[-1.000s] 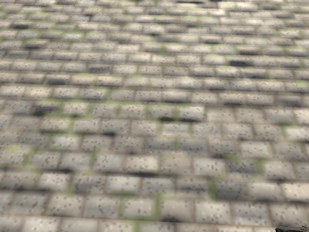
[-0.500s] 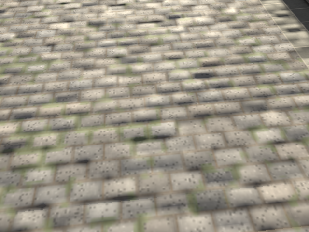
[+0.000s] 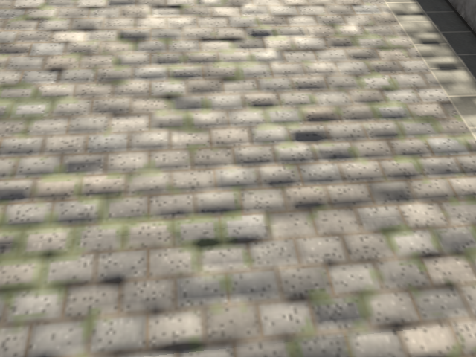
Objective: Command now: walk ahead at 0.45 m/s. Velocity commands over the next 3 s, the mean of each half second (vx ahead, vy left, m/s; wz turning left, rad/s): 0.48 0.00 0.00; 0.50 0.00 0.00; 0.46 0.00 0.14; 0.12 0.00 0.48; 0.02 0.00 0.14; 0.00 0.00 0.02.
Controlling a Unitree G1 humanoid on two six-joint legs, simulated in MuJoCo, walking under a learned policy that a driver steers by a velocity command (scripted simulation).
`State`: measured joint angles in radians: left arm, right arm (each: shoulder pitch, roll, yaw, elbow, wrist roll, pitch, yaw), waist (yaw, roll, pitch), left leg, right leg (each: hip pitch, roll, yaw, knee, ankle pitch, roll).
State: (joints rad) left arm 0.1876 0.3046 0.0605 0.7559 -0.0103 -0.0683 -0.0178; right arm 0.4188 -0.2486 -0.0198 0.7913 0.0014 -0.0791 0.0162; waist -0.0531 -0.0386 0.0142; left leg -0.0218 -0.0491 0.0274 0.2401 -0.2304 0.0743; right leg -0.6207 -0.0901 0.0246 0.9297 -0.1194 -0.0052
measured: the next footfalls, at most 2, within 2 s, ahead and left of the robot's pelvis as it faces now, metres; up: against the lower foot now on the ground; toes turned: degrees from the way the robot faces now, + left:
right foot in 0.26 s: +0.33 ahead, -0.13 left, +0.00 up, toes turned +0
left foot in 0.78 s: +0.61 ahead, +0.12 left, +0.00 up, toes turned +2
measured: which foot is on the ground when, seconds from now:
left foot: down 0.00-0.26, up 0.28-0.76, down 0.78-1.00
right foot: up 0.00-0.24, down 0.26-0.78, up 0.80-1.00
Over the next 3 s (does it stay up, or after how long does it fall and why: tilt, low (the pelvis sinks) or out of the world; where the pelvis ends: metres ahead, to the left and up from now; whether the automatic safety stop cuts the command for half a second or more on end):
stays up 1.01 0.00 -0.01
